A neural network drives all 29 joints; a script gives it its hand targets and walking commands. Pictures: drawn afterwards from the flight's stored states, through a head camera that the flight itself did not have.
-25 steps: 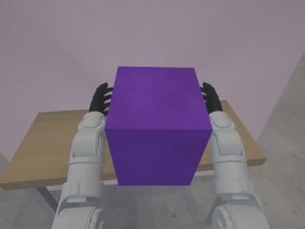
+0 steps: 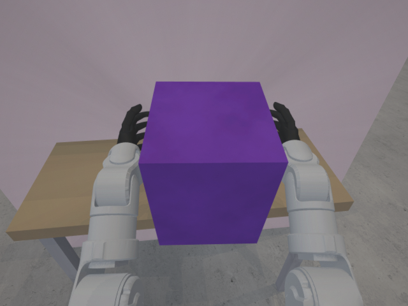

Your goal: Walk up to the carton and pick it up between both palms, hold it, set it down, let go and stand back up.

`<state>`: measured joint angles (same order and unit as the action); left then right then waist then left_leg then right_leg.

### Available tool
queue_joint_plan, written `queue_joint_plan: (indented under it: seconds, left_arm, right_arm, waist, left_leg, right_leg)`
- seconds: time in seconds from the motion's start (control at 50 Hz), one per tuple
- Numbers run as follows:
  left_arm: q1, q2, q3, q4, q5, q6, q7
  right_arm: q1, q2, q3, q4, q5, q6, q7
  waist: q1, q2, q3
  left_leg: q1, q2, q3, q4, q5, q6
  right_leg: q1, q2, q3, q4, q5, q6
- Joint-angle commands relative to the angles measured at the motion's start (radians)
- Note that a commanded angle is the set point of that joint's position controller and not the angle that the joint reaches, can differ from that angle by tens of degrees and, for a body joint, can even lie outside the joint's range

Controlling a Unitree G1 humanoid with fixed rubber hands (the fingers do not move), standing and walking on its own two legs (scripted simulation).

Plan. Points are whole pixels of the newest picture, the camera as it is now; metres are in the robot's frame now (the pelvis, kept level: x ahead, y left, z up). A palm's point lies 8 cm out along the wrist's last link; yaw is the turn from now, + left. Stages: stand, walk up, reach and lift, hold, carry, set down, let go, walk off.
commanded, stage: reach and lift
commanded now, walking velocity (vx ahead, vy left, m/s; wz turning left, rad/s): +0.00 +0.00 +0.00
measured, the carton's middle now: (208, 165) +0.36 +0.00 +0.14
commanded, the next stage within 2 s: hold in 0.28 s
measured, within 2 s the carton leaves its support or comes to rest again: neither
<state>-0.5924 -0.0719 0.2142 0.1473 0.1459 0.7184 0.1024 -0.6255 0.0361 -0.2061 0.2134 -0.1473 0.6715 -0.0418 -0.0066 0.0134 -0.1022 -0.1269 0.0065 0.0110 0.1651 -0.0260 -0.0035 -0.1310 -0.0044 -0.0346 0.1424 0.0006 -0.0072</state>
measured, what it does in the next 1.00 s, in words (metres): stands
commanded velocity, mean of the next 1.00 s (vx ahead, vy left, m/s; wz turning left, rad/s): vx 0.00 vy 0.00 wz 0.00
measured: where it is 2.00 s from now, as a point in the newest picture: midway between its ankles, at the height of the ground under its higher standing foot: outside the picture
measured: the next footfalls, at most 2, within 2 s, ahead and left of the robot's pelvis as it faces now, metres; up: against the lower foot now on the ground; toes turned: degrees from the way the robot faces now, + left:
none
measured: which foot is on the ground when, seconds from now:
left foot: down 0.00-1.00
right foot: down 0.00-1.00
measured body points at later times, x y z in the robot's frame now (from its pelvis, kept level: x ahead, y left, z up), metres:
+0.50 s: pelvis +0.00 +0.00 +0.00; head -0.04 -0.01 +0.45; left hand +0.34 +0.14 +0.18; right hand +0.34 -0.15 +0.18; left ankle +0.04 +0.12 -0.75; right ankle +0.05 -0.11 -0.75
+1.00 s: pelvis +0.00 +0.00 +0.00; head -0.04 +0.00 +0.45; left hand +0.32 +0.15 +0.16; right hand +0.32 -0.15 +0.16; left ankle +0.04 +0.12 -0.75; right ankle +0.05 -0.11 -0.75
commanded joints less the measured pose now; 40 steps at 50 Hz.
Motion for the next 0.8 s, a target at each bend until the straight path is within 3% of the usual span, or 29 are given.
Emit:
queue_joint_plan:
  seconds: [0.0,0.06,0.12,0.2,0.22,0.34,0.4,0.44,0.48,0.5,0.62,0.64,0.72,0.76,0.78]
  left_arm:
    - [-0.501,-0.464,-0.392,-0.120,-0.107,-0.030,-0.142]
    - [-0.492,-0.470,-0.414,-0.161,-0.119,-0.028,-0.147]
    - [-0.484,-0.461,-0.443,-0.207,-0.138,-0.020,-0.148]
    - [-0.418,-0.462,-0.470,-0.261,-0.150,-0.015,-0.146]
    - [-0.395,-0.453,-0.475,-0.261,-0.152,-0.011,-0.145]
    - [-0.349,-0.439,-0.501,-0.319,-0.170,0.008,-0.145]
    - [-0.336,-0.425,-0.531,-0.349,-0.181,0.006,-0.146]
    - [-0.308,-0.444,-0.535,-0.339,-0.181,0.012,-0.148]
    - [-0.288,-0.445,-0.536,-0.336,-0.175,0.013,-0.149]
    - [-0.283,-0.434,-0.539,-0.348,-0.178,0.013,-0.150]
    - [-0.232,-0.437,-0.575,-0.395,-0.202,-0.002,-0.152]
    - [-0.229,-0.447,-0.585,-0.409,-0.201,-0.001,-0.151]
    - [-0.177,-0.432,-0.587,-0.439,-0.193,0.009,-0.149]
    - [-0.156,-0.448,-0.594,-0.436,-0.199,0.012,-0.150]
    - [-0.149,-0.433,-0.597,-0.445,-0.198,0.012,-0.151]
  right_arm:
    - [-0.461,0.438,0.373,-0.126,0.094,-0.016,0.128]
    - [-0.451,0.453,0.386,-0.177,0.111,-0.011,0.123]
    - [-0.442,0.457,0.429,-0.237,0.133,-0.001,0.118]
    - [-0.394,0.470,0.479,-0.306,0.148,0.011,0.107]
    - [-0.369,0.466,0.484,-0.319,0.158,0.015,0.104]
    - [-0.315,0.458,0.513,-0.361,0.173,0.040,0.106]
    - [-0.270,0.457,0.525,-0.371,0.183,0.043,0.104]
    - [-0.273,0.465,0.532,-0.388,0.190,0.043,0.101]
    - [-0.264,0.473,0.539,-0.390,0.190,0.045,0.102]
    - [-0.246,0.469,0.545,-0.392,0.185,0.047,0.104]
    - [-0.195,0.473,0.579,-0.444,0.203,0.041,0.100]
    - [-0.187,0.470,0.592,-0.454,0.212,0.039,0.097]
    - [-0.141,0.469,0.605,-0.480,0.206,0.050,0.099]
    - [-0.139,0.468,0.609,-0.506,0.213,0.048,0.103]
    - [-0.128,0.453,0.611,-0.511,0.205,0.050,0.102]
  waist:
    - [-0.006,-0.016,-0.245]
    - [-0.018,0.003,-0.254]
    - [-0.011,0.005,-0.275]
    - [-0.005,-0.036,-0.300]
    - [0.004,-0.018,-0.263]
    - [0.001,-0.035,-0.219]
    - [-0.016,-0.009,-0.191]
    - [-0.009,0.020,-0.187]
    - [0.008,0.002,-0.174]
    - [0.000,-0.023,-0.180]
    - [-0.017,-0.035,-0.214]
    - [-0.003,0.004,-0.201]
    - [0.006,-0.012,-0.171]
    - [0.009,0.006,-0.151]
    - [0.006,-0.014,-0.156]
  left_leg:
    - [0.011,-0.038,-0.005,-0.054,-0.112,-0.005]
    - [0.016,-0.040,-0.013,-0.057,-0.051,-0.006]
    - [0.023,-0.039,-0.021,-0.065,-0.042,-0.008]
    - [0.049,-0.042,-0.014,-0.071,-0.013,-0.005]
    - [0.046,-0.046,-0.011,-0.075,-0.007,-0.011]
    - [0.026,-0.045,-0.011,-0.083,-0.043,-0.004]
    - [0.032,-0.040,-0.013,-0.085,-0.066,-0.016]
    - [0.030,-0.041,-0.009,-0.087,-0.068,-0.015]
    - [0.028,-0.039,-0.010,-0.087,-0.080,-0.014]
    - [0.031,-0.038,-0.015,-0.087,-0.087,-0.010]
    - [0.059,-0.046,-0.012,-0.080,-0.057,-0.016]
    - [0.048,-0.046,-0.010,-0.084,-0.036,-0.021]
    - [0.039,-0.043,-0.005,-0.091,-0.057,-0.022]
    - [0.033,-0.042,-0.011,-0.084,-0.050,-0.022]
    - [0.040,-0.041,-0.009,-0.086,-0.055,-0.020]
  right_leg:
    - [0.180,0.042,0.019,-0.008,-0.057,0.007]
    - [0.212,0.041,0.024,-0.002,0.008,0.007]
    - [0.236,0.038,0.025,-0.007,0.021,0.016]
    - [0.269,0.035,0.030,-0.014,0.054,0.027]
    - [0.274,0.035,0.032,-0.015,0.068,0.025]
    - [0.269,0.032,0.033,-0.023,0.021,0.032]
    - [0.252,0.031,0.034,-0.022,-0.008,0.026]
    - [0.241,0.030,0.031,-0.027,-0.022,0.024]
    - [0.242,0.034,0.031,-0.030,-0.041,0.029]
    - [0.247,0.036,0.030,-0.027,-0.048,0.030]
    - [0.240,0.034,0.032,-0.030,-0.002,0.032]
    - [0.262,0.033,0.037,-0.031,0.024,0.029]
    - [0.258,0.038,0.032,-0.030,-0.010,0.037]
    - [0.260,0.036,0.030,-0.028,-0.019,0.029]
    - [0.250,0.038,0.029,-0.027,-0.027,0.033]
